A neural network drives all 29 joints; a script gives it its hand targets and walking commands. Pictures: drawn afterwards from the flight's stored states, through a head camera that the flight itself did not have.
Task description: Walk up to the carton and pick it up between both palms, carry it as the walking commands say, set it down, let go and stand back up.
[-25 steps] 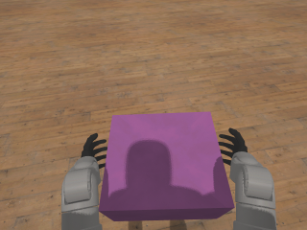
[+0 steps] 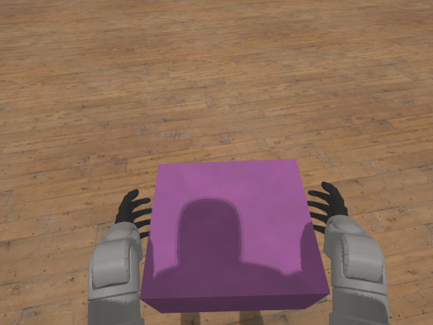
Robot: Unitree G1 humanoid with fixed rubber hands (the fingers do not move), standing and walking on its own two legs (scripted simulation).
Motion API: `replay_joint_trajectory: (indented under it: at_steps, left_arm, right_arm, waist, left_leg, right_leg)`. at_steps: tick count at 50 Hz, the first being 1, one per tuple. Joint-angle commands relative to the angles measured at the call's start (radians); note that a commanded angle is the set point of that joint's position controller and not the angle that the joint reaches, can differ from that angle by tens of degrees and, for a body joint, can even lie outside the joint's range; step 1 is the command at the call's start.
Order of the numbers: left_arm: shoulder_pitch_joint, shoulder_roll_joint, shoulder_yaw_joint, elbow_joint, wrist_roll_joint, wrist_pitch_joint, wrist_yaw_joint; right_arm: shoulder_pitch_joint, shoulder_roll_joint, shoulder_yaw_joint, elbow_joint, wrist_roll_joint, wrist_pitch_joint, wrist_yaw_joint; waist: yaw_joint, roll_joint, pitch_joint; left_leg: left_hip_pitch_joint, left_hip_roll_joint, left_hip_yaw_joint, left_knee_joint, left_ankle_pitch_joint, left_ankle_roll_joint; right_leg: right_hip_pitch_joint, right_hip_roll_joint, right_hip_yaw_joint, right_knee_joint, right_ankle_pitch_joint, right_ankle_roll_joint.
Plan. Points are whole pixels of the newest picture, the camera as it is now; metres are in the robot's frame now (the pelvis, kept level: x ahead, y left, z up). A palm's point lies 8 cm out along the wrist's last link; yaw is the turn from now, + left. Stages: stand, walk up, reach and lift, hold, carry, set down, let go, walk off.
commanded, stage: carry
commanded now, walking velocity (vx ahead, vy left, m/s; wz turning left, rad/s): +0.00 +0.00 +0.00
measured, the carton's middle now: (229, 234) +0.30 +0.00 -0.01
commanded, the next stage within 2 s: hold in 0.68 s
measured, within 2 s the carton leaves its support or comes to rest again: neither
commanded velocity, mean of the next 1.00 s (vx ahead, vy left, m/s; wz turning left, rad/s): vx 0.00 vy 0.00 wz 0.00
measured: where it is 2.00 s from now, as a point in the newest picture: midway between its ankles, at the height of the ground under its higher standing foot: outside the picture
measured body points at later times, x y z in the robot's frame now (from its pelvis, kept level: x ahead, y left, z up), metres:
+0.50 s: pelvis +0.00 +0.00 +0.00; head -0.03 +0.00 +0.45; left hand +0.28 +0.18 +0.06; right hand +0.28 -0.19 +0.07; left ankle +0.01 +0.12 -0.74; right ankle +0.04 -0.14 -0.74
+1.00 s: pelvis -0.01 -0.01 +0.01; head -0.04 -0.02 +0.46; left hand +0.30 +0.18 +0.06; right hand +0.30 -0.20 +0.06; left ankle +0.02 +0.12 -0.74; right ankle +0.04 -0.14 -0.74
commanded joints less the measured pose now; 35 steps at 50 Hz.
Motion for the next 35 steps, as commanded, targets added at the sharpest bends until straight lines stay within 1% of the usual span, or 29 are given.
replay_joint_trajectory:
  at_steps: [1,34,35]
  left_arm:
    - [-0.523,-0.832,-0.729,-0.078,-0.405,-0.019,-0.307]
    - [-0.518,-0.819,-0.717,-0.06,-0.39,-0.047,-0.303]
    - [-0.307,-0.79,-0.451,0.452,-0.216,-0.15,-0.303]
  right_arm:
    - [-0.486,0.83,0.735,-0.027,0.4,0.006,0.324]
    - [-0.481,0.816,0.722,-0.007,0.388,-0.022,0.324]
    - [-0.275,0.789,0.442,0.416,0.216,-0.102,0.328]
  waist:
    - [0.0,0.004,-0.205]
    - [-0.001,0.004,-0.203]
    - [0.017,0.059,0.073]
  left_leg:
    - [0.02,0.091,-0.059,-0.097,0.124,0.005]
    - [0.021,0.095,-0.051,-0.098,0.112,0.003]
    - [0.028,-0.135,-0.135,-0.249,0.103,0.009]
  right_leg:
    - [0.128,-0.069,0.063,-0.064,0.083,0.004]
    - [0.126,-0.066,0.061,-0.067,0.082,0.004]
    - [0.217,0.178,0.151,-0.158,0.112,-0.053]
